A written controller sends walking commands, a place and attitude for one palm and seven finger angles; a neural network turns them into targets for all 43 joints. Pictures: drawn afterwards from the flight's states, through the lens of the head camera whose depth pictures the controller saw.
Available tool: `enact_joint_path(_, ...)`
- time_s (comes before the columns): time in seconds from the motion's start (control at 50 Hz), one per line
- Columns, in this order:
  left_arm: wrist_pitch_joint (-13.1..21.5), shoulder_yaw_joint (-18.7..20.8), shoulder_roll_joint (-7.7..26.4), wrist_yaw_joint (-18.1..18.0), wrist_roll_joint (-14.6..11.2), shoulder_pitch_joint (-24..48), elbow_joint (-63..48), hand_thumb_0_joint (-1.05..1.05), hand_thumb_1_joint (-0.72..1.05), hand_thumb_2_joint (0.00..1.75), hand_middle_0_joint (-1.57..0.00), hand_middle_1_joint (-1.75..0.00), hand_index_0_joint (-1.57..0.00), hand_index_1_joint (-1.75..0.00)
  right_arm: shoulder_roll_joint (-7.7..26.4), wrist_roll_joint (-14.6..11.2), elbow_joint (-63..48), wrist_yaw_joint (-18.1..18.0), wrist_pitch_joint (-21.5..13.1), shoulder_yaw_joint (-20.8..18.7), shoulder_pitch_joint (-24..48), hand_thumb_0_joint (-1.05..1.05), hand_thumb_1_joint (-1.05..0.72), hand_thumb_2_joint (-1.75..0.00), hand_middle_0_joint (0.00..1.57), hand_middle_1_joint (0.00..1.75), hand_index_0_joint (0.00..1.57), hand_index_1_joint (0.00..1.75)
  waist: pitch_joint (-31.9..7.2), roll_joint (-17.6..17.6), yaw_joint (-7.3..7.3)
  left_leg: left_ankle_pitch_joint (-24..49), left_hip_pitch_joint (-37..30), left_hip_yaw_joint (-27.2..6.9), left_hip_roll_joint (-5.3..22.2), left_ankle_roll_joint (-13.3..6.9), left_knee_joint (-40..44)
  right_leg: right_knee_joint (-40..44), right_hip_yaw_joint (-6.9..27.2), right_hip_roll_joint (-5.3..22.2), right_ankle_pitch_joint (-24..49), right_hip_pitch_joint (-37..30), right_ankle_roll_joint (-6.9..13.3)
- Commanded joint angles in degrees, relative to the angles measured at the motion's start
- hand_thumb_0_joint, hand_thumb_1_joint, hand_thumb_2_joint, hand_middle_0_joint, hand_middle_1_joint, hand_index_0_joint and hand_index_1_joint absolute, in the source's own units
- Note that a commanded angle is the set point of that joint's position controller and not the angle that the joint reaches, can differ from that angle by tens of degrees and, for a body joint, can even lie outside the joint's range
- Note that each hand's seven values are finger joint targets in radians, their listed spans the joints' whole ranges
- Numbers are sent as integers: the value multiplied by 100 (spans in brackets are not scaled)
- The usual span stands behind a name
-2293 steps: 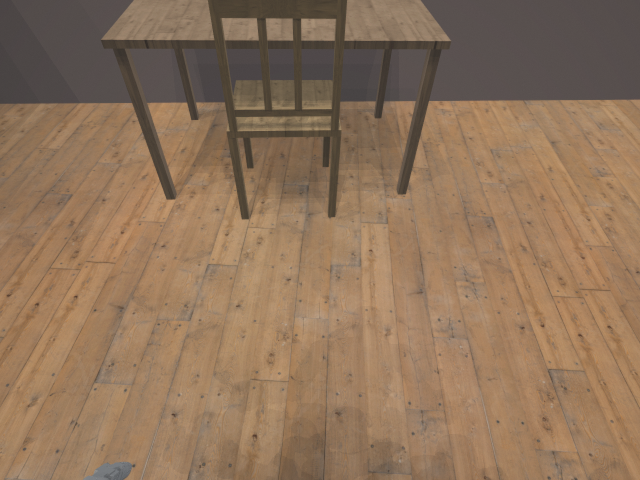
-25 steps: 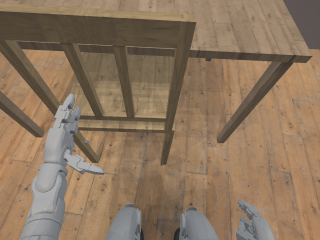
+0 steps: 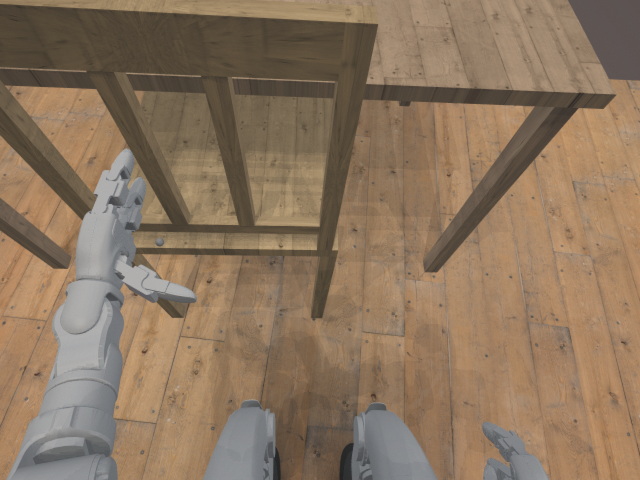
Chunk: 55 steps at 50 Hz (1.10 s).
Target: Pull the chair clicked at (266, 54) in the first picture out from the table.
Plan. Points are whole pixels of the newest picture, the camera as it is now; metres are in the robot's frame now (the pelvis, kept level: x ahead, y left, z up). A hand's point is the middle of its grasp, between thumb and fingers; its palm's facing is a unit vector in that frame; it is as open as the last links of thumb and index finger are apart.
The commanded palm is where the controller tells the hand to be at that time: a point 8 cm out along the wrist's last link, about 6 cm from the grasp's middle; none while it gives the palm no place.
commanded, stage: push the fingers through the gap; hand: left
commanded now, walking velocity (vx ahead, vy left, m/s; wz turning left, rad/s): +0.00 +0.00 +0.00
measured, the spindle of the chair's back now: (152, 161) +0.50 +0.22 +0.03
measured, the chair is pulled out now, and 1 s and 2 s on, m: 0.00 0.00 0.00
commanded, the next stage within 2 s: hook a spindle and tug to test in 1.10 s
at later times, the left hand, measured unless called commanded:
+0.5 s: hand (169, 205) +0.44 +0.20 +0.02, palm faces +0.01 -1.00 -0.04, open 17.0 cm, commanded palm +0.43 +0.24 +0.02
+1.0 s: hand (173, 189) +0.47 +0.19 +0.02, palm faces +0.01 -1.00 -0.04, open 17.0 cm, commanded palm +0.44 +0.24 +0.02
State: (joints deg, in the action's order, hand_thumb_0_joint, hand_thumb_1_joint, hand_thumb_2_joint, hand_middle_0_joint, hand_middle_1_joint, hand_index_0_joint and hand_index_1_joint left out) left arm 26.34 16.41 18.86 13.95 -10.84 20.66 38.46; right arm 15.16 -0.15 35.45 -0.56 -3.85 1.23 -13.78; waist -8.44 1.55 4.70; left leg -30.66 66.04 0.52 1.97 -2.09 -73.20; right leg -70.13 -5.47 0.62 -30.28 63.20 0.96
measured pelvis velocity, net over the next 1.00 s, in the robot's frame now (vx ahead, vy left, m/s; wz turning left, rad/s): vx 0.00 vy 0.01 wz -0.02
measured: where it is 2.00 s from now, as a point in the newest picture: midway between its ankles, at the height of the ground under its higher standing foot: outside the picture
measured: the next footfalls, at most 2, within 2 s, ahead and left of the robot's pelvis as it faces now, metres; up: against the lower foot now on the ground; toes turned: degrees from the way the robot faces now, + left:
none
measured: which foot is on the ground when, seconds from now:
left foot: down 0.00-1.00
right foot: down 0.00-1.00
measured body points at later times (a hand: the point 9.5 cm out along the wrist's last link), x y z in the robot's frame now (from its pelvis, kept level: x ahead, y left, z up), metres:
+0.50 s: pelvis +0.00 +0.01 +0.00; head +0.14 +0.03 +0.42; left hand +0.44 +0.25 +0.02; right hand +0.08 -0.26 -0.12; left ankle +0.03 +0.10 -0.62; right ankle +0.03 -0.12 -0.62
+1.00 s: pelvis +0.00 +0.01 +0.00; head +0.15 +0.03 +0.42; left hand +0.46 +0.25 +0.02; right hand +0.05 -0.26 -0.12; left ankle +0.03 +0.10 -0.62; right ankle +0.03 -0.12 -0.62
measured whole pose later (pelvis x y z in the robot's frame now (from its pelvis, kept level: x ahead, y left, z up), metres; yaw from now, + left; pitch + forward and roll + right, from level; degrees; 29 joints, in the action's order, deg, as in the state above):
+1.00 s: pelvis +0.00 +0.01 +0.00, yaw -1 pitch +26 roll -4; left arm 28.7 21.4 23.1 13.1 -7.0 37.6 54.8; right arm 15.0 1.1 36.1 1.4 1.4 1.4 -17.0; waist -8.0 1.9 8.0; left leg -30.8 69.3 1.2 2.4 -2.7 -73.9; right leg -70.2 -4.7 0.1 -29.6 66.6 0.4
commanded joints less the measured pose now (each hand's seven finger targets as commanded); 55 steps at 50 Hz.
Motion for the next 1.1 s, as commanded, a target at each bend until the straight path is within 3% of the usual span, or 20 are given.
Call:
enact_joint_path(0.0,515,278,1199,24,-38,2174,-1004,0,-50,30,-6,-8,-6,-8,935,-10,-468,-101,-207,-357,-439,0,-90,-90,20,30,20,30,-2343,520,152,1500,-1802,-345,-103,75,874,938,384,-159,1130,-1009,76)
enact_joint_path(0.02,543,371,1340,23,-27,2298,-963,0,-50,30,-6,-8,-6,-8,970,1,-448,-111,-203,-358,-477,0,-90,-90,20,30,20,30,-2420,517,169,1587,-1884,-388,-86,72,873,896,355,-168,1153,-956,88)
enact_joint_path(0.06,528,285,1236,35,-11,2403,-861,0,-50,30,-6,-8,-6,-8,959,14,-427,-97,-190,-360,-528,0,-90,-90,20,30,20,30,-2586,598,177,1819,-2043,-412,-84,91,877,858,330,-154,1326,-958,84)
enact_joint_path(0.08,526,381,1327,31,-9,2350,-891,0,-50,30,-6,-8,-6,-8,971,20,-427,-87,-180,-375,-555,0,-90,-90,20,30,20,30,-2755,651,99,1962,-2141,-412,-81,107,870,831,332,-152,1428,-1034,92)
enact_joint_path(0.18,353,412,1302,20,7,2047,-612,0,-50,30,-6,-8,-6,-8,962,11,-492,-6,-63,-381,-633,0,-90,-90,20,30,20,30,-2763,508,57,2246,-2118,-391,-78,104,920,842,314,-160,1728,-1205,77)
enact_joint_path(0.22,332,325,1183,0,2,2129,-499,0,-50,30,-6,-8,-6,-8,959,5,-497,13,-33,-381,-671,0,-90,-90,20,30,20,30,-2616,463,134,2223,-2099,-400,-66,93,933,856,292,-180,1681,-1083,77)
enact_joint_path(0.3,442,409,1311,-72,62,2601,-379,0,-50,30,-6,-8,-6,-8,975,14,-416,17,10,-392,-725,0,-90,-90,20,30,20,30,-2452,288,235,1881,-1898,-387,-58,72,894,891,329,-185,1453,-980,51)
enact_joint_path(0.4,660,328,1281,-124,177,3233,-186,0,-50,30,-6,-8,-6,-8,978,69,-320,17,23,-386,-802,0,-90,-90,20,30,20,30,-2541,543,320,1895,-2154,-476,-49,105,863,833,284,-186,1282,-652,75)
enact_joint_path(0.44,669,549,1606,-139,240,3440,94,0,-50,30,-6,-8,-6,-8,1040,89,-253,1,49,-379,-871,0,-90,-90,20,30,20,30,-2531,560,323,1890,-2116,-515,-33,115,835,774,269,-180,1238,-558,90)
enact_joint_path(0.46,671,411,1455,-118,247,3557,76,0,-50,30,-6,-8,-6,-8,1014,96,-266,9,59,-372,-868,0,-90,-90,20,30,20,30,-2650,694,353,1962,-2187,-502,-52,103,803,768,279,-175,1288,-542,84)
enact_joint_path(0.52,610,615,1717,-81,281,3567,353,0,-50,30,-6,-8,-6,-8,1060,106,-282,16,122,-368,-938,0,-90,-90,20,30,20,30,-2752,636,322,2024,-2168,-524,-43,100,791,732,262,-191,1328,-597,103)
enact_joint_path(0.56,580,436,1517,-39,293,3731,334,0,-50,30,-6,-8,-6,-8,1029,105,-295,38,164,-366,-938,0,-90,-90,20,30,20,30,-2875,728,351,2178,-2302,-531,-37,109,767,726,259,-181,1424,-539,91)
enact_joint_path(0.62,547,449,1505,-25,240,3767,361,0,-50,30,-6,-8,-6,-8,1034,103,-321,52,204,-369,-977,0,-90,-90,20,30,20,30,-2949,766,371,2317,-2397,-553,-26,108,758,727,244,-204,1492,-502,96)
enact_joint_path(0.68,529,642,1709,-72,254,3767,443,0,-50,30,-6,-8,-6,-8,1048,109,-305,59,268,-370,-1025,0,-90,-90,20,30,20,30,-2952,574,340,2286,-2239,-545,-25,103,763,744,253,-206,1535,-657,73)
enact_joint_path(0.72,533,538,1566,-80,273,3718,464,0,-50,30,-6,-8,-6,-8,1025,115,-336,87,285,-362,-1048,0,-90,-90,20,30,20,30,-2943,650,334,2287,-2245,-529,-36,92,776,742,259,-212,1526,-645,82)
enact_joint_path(0.92,617,707,1743,-129,298,3586,496,0,-50,30,-6,-8,-6,-8,1030,109,-342,100,394,-365,-1077,0,-90,-90,20,30,20,30,-2782,471,338,2088,-2041,-451,-46,63,803,821,297,-228,1520,-827,69)
enact_joint_path(0.96,647,743,1802,-112,316,3547,436,0,-50,30,-6,-8,-6,-8,1016,112,-351,100,411,-363,-1051,0,-90,-90,20,30,20,30,-2844,591,294,2165,-2088,-431,-54,74,803,815,310,-218,1586,-876,75)
enact_joint_path(1.0,667,584,1633,-95,313,3528,328,0,-50,30,-6,-8,-6,-8,996,107,-373,121,417,-354,-1018,0,-90,-90,20,30,20,30,-2822,735,290,2212,-2257,-469,-40,102,852,821,275,-221,1531,-764,89)
enact_joint_path(1.06,667,616,1684,-117,297,3593,366,0,-50,30,-6,-8,-6,-8,1022,100,-351,111,429,-368,-1024,0,-90,-90,20,30,20,30,-2722,574,352,2094,-2184,-474,-26,83,838,847,282,-231,1476,-733,75)
enact_joint_path(1.08,660,604,1655,-120,295,3585,386,0,-50,30,-6,-8,-6,-8,1009,101,-357,107,431,-363,-1014,0,-90,-90,20,30,20,30,-2703,689,333,2096,-2152,-445,-48,84,832,851,300,-222,1493,-747,77)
